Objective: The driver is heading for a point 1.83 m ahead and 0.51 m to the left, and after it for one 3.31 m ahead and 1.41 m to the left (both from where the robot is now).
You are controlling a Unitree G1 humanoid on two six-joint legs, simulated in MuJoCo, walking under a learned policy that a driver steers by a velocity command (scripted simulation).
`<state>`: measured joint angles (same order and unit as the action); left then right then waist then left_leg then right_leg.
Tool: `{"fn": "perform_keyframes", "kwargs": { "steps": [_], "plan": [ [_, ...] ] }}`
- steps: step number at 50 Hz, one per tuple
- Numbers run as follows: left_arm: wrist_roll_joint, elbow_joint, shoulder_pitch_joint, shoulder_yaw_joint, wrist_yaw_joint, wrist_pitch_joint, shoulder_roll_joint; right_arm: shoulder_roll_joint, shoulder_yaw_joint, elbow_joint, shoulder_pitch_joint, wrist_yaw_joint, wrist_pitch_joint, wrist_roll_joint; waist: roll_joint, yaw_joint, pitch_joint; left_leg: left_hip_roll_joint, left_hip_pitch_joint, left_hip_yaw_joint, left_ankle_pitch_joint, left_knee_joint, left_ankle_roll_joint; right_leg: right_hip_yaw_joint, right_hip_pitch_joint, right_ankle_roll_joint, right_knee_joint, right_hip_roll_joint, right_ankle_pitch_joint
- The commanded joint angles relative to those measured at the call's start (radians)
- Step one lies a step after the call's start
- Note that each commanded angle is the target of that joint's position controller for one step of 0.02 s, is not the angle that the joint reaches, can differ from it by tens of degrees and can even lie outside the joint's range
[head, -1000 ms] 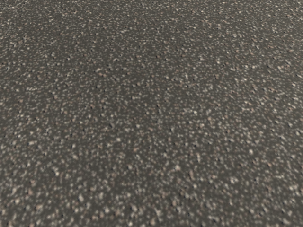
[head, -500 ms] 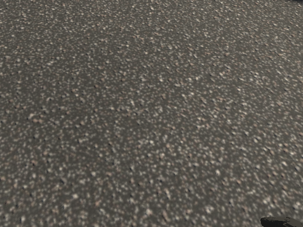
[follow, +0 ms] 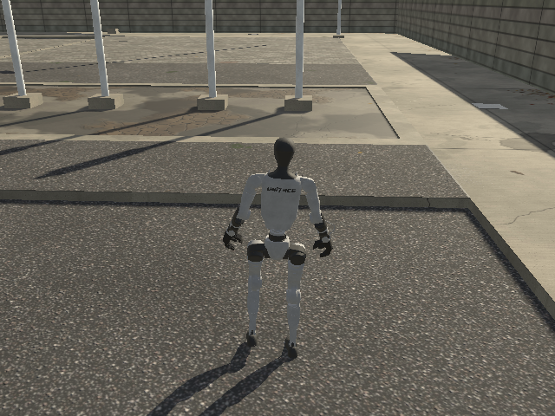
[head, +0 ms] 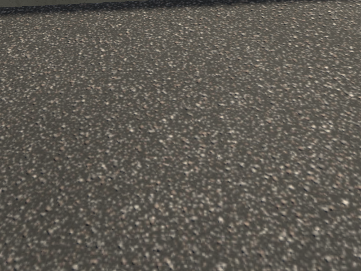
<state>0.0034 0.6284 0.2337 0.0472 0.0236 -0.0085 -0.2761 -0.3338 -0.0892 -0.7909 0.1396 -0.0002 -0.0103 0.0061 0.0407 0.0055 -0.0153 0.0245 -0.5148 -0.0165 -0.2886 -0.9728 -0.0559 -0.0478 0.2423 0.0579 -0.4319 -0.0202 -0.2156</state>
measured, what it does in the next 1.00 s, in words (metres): walks ahead: left foot, then right foot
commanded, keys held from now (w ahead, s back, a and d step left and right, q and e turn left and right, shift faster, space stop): w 0.96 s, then no key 0.04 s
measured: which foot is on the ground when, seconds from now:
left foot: up 0.00-0.24, down 0.26-0.74, up 0.76-1.00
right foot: down 0.00-0.26, up 0.28-0.70, down 0.72-1.00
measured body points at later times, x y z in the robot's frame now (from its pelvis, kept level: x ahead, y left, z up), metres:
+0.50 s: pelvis +0.16 +0.05 +0.00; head +0.18 +0.06 +0.45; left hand +0.32 +0.31 -0.10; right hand +0.16 -0.23 -0.12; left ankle +0.09 +0.15 -0.75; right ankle +0.24 -0.12 -0.68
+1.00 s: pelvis +0.43 -0.02 +0.00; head +0.46 -0.03 +0.45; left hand +0.49 +0.26 -0.11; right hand +0.59 -0.30 -0.10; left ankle +0.56 +0.15 -0.67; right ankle +0.42 -0.10 -0.75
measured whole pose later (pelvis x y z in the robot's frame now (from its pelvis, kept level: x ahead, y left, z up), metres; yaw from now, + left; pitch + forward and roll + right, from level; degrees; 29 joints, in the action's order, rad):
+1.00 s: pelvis +0.43 -0.02 +0.00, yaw -1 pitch +1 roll -1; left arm 0.00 0.80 0.34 0.05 -0.02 0.09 -0.27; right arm -0.31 -0.04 -0.77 0.16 0.00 0.06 0.00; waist 0.05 0.05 -0.02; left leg 0.13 -0.67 0.04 -0.12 -0.93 -0.02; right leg 0.04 0.12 0.07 -0.27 -0.08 -0.16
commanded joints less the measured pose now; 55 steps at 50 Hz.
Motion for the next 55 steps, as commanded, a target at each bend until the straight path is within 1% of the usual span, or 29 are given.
{"fn": "perform_keyframes", "kwargs": {
  "steps": [1, 8, 10, 12, 13, 14, 15, 16, 17, 19, 23, 26, 29, 32, 34, 35, 36, 37, 38, 39, 40, 41, 42, 44, 46, 48, 51, 53, 55],
  "plan": [
    [0.001, -0.032, 0.030, 0.046, 0.006, 0.027, -0.173, -0.060, -0.003, 0.090, -0.119, -0.016, 0.043, 0.005, -0.201, 0.046, 0.024, 0.022, -0.107, 0.031, 0.046, 0.188, 0.013, -0.283, -0.173, 0.154, 0.237, 0.238, -0.206],
    [-0.018, 0.014, 0.065, 0.054, -0.020, 0.044, -0.203, -0.055, 0.013, 0.080, -0.110, -0.038, 0.086, 0.019, -0.163, 0.061, -0.024, 0.010, 0.050, 0.003, 0.012, 0.402, 0.065, -0.304, -0.088, 0.177, 0.233, 0.254, -0.250],
    [-0.023, 0.021, 0.048, 0.050, -0.025, 0.041, -0.194, -0.050, 0.016, 0.063, -0.061, -0.041, 0.098, 0.020, -0.143, 0.023, -0.014, -0.002, 0.164, -0.016, 0.070, 0.480, 0.089, -0.289, -0.036, 0.160, 0.197, 0.238, -0.247],
    [-0.016, 0.025, 0.037, 0.034, -0.028, 0.040, -0.148, -0.062, 0.009, 0.015, 0.063, -0.035, 0.104, 0.016, -0.123, -0.040, 0.026, -0.008, 0.369, -0.012, 0.084, 0.520, 0.106, -0.244, 0.061, 0.120, 0.101, 0.182, -0.224],
    [-0.008, 0.015, 0.013, 0.016, -0.028, 0.044, -0.091, -0.096, 0.001, -0.008, 0.168, -0.026, 0.107, 0.012, -0.062, -0.083, 0.058, 0.086, 0.502, 0.107, 0.031, 0.558, 0.139, -0.175, 0.162, 0.073, -0.059, 0.122, -0.207],
    [-0.005, -0.027, 0.017, 0.001, -0.029, 0.062, -0.033, -0.208, -0.024, -0.021, 0.239, -0.020, 0.104, 0.005, 0.177, -0.078, 0.091, 0.267, 0.669, 0.417, -0.150, 0.662, 0.249, 0.000, 0.393, -0.004, -0.359, -0.013, -0.238],
    [-0.019, -0.049, -0.030, 0.020, -0.020, 0.078, -0.118, -0.206, -0.029, -0.029, 0.293, -0.027, 0.105, 0.002, 0.205, -0.126, 0.062, 0.378, 0.681, 0.669, -0.329, 0.769, 0.355, -0.009, 0.570, -0.034, -0.587, -0.018, -0.376],
    [-0.036, -0.044, -0.031, 0.037, -0.020, 0.088, -0.164, -0.149, -0.009, -0.019, 0.255, -0.026, 0.110, 0.002, 0.125, -0.103, 0.000, 0.361, 0.657, 0.637, -0.385, 0.772, 0.343, -0.055, 0.642, -0.024, -0.690, 0.037, -0.312],
    [-0.035, -0.032, -0.026, 0.036, -0.024, 0.091, -0.155, -0.114, 0.002, -0.004, 0.215, -0.023, 0.110, -0.001, 0.104, -0.082, -0.019, 0.315, 0.635, 0.553, -0.341, 0.776, 0.313, -0.044, 0.659, -0.021, -0.712, 0.065, -0.224],
    [-0.016, -0.027, -0.044, 0.035, -0.030, 0.095, -0.132, -0.080, 0.017, 0.009, 0.166, -0.020, 0.108, -0.006, 0.071, -0.057, -0.047, 0.257, 0.560, 0.415, -0.142, 0.800, 0.278, -0.034, 0.632, -0.027, -0.659, 0.112, -0.091],
    [-0.010, -0.039, -0.086, 0.019, -0.037, 0.092, -0.074, -0.090, 0.018, 0.007, 0.170, -0.009, 0.103, -0.002, 0.053, -0.051, -0.041, 0.183, 0.476, 0.214, 0.205, 0.839, 0.264, 0.026, 0.537, -0.074, -0.483, 0.115, 0.070],
    [-0.014, -0.063, -0.176, 0.001, -0.046, 0.099, -0.034, -0.109, 0.015, -0.008, 0.206, 0.000, 0.096, 0.005, 0.048, -0.080, -0.048, 0.149, 0.426, 0.115, 0.311, 0.841, 0.243, 0.057, 0.430, -0.083, -0.271, 0.089, 0.210],
    [-0.024, -0.083, -0.250, 0.000, -0.062, 0.104, -0.038, -0.125, 0.011, -0.031, 0.264, 0.003, 0.089, 0.015, 0.048, -0.102, -0.071, 0.180, 0.442, 0.111, 0.301, 0.843, 0.242, 0.064, 0.371, -0.071, -0.155, 0.068, 0.277],
    [-0.026, -0.095, -0.268, 0.009, -0.075, 0.107, -0.067, -0.135, 0.004, -0.047, 0.275, 0.005, 0.076, 0.022, 0.052, -0.074, -0.077, 0.229, 0.534, 0.115, 0.394, 0.799, 0.221, 0.045, 0.355, -0.028, -0.094, 0.061, 0.230],
    [-0.020, -0.077, -0.188, 0.028, -0.073, 0.105, -0.108, -0.157, -0.004, -0.047, 0.264, 0.008, 0.068, 0.021, 0.068, -0.015, -0.010, 0.228, 0.581, 0.094, 0.681, 0.679, 0.200, 0.074, 0.220, 0.010, -0.083, 0.022, 0.160],
    [-0.018, -0.039, -0.057, 0.048, -0.065, 0.101, -0.142, -0.153, -0.002, -0.044, 0.253, 0.011, 0.061, 0.018, 0.060, 0.061, 0.075, 0.193, 0.557, 0.057, 0.825, 0.517, 0.179, 0.100, 0.037, 0.041, -0.065, -0.006, 0.162],
    [-0.017, 0.002, 0.107, 0.067, -0.052, 0.094, -0.183, -0.126, 0.011, -0.032, 0.253, 0.014, 0.059, 0.005, 0.039, 0.136, 0.192, 0.151, 0.413, 0.032, 0.731, 0.291, 0.147, 0.045, -0.238, 0.079, -0.098, 0.054, 0.165],
    [0.010, 0.020, 0.217, 0.088, -0.045, 0.089, -0.290, -0.009, 0.046, 0.005, 0.356, 0.009, 0.073, -0.008, -0.195, 0.104, 0.367, 0.008, 0.033, -0.005, 0.281, -0.121, 0.084, -0.388, -0.636, 0.217, -0.087, 0.328, 0.009],
    [-0.005, 0.030, 0.236, 0.073, -0.048, 0.088, -0.237, -0.013, 0.052, -0.012, 0.362, 0.002, 0.096, 0.003, -0.317, 0.105, 0.468, -0.078, -0.113, 0.125, -0.267, -0.307, 0.073, -0.730, -0.679, 0.282, 0.099, 0.417, -0.131],
    [-0.013, 0.029, 0.162, 0.051, -0.048, 0.089, -0.178, -0.107, 0.025, 0.015, 0.269, -0.007, 0.111, 0.032, -0.236, 0.105, 0.288, -0.010, -0.223, 0.147, -0.234, -0.372, 0.085, -0.611, -0.561, 0.232, 0.128, 0.382, -0.197],
    [-0.014, 0.025, 0.100, 0.042, -0.046, 0.088, -0.153, -0.110, 0.026, 0.038, 0.184, -0.010, 0.120, 0.040, -0.166, 0.085, 0.165, 0.040, -0.230, 0.110, -0.148, -0.339, 0.097, -0.462, -0.407, 0.201, 0.145, 0.339, -0.134],
    [-0.006, 0.028, 0.043, 0.036, -0.050, 0.090, -0.135, -0.094, 0.028, 0.045, 0.148, -0.008, 0.121, 0.025, -0.097, 0.049, 0.087, 0.077, -0.202, 0.091, -0.075, -0.273, 0.094, -0.365, -0.265, 0.187, 0.177, 0.297, -0.039],
    [0.003, 0.025, 0.004, 0.029, -0.053, 0.097, -0.108, -0.090, 0.022, 0.040, 0.155, -0.005, 0.112, 0.012, -0.107, 0.013, 0.057, 0.109, -0.145, 0.098, -0.022, -0.219, 0.091, -0.295, -0.171, 0.176, 0.207, 0.261, 0.045],
    [0.002, 0.034, -0.025, 0.029, -0.055, 0.110, -0.101, -0.051, 0.028, 0.021, 0.204, -0.005, 0.089, 0.010, -0.127, -0.027, 0.050, 0.123, -0.071, 0.093, 0.022, -0.180, 0.073, -0.230, -0.075, 0.193, 0.266, 0.239, 0.112],
    [-0.005, 0.059, -0.019, 0.034, -0.053, 0.123, -0.116, -0.036, 0.031, 0.031, 0.177, 0.000, 0.073, 0.002, -0.113, -0.039, 0.014, 0.131, -0.091, 0.085, 0.067, -0.113, 0.051, -0.167, -0.027, 0.204, 0.304, 0.232, 0.160],
    [-0.003, 0.083, 0.006, 0.038, -0.045, 0.124, -0.132, -0.032, 0.033, 0.057, 0.097, 0.002, 0.072, -0.006, -0.092, -0.021, -0.020, 0.136, -0.146, 0.083, 0.174, 0.002, 0.033, -0.124, -0.034, 0.203, 0.325, 0.222, 0.188],
    [0.000, 0.105, 0.013, 0.036, -0.031, 0.111, -0.144, -0.001, 0.045, 0.076, 0.006, -0.010, 0.089, -0.012, -0.083, 0.004, -0.040, 0.089, -0.060, 0.034, 0.355, 0.257, 0.030, 0.018, -0.016, 0.153, 0.289, 0.161, 0.439],
    [0.003, 0.132, 0.061, 0.039, -0.025, 0.106, -0.161, 0.009, 0.050, 0.088, -0.047, -0.023, 0.097, -0.006, -0.081, 0.038, -0.014, 0.053, 0.005, 0.011, 0.463, 0.339, 0.036, 0.052, -0.050, 0.137, 0.269, 0.171, 0.482],
    [0.002, 0.153, 0.066, 0.039, -0.021, 0.096, -0.164, -0.006, 0.045, 0.100, -0.062, -0.035, 0.095, 0.002, -0.092, 0.041, 0.001, 0.040, 0.015, 0.033, 0.464, 0.389, 0.056, 0.065, -0.122, 0.121, 0.228, 0.199, 0.495]
  ]
}}
Keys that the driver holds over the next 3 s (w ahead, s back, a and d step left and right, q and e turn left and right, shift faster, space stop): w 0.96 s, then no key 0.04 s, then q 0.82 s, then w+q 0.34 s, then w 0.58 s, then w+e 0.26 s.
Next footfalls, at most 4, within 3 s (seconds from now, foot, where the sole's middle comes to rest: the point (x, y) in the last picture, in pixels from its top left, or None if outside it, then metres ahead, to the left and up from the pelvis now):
0.26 left None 0.13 0.15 -0.78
0.72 right None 0.46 -0.11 -0.78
1.20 left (179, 212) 0.73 0.11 -0.78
1.66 right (234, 206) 0.74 -0.12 -0.78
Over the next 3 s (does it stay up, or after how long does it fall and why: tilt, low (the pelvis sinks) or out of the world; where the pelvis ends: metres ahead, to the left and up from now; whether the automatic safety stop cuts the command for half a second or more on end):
stays up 1.02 0.30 -0.01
